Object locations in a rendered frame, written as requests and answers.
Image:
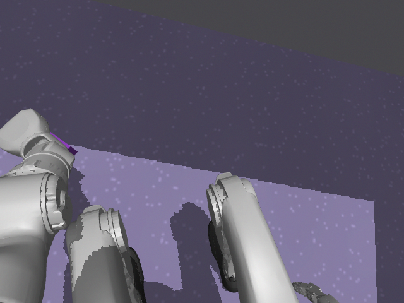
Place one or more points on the left robot hand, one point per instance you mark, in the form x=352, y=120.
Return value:
x=21, y=126

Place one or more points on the left robot foot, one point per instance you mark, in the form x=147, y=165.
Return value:
x=138, y=275

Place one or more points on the small box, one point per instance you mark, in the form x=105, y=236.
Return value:
x=72, y=150

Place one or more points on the left robot arm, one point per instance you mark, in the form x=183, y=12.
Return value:
x=34, y=206

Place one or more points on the right robot hand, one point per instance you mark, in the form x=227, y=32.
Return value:
x=313, y=293

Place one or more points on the right robot foot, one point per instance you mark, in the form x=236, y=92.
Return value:
x=228, y=282

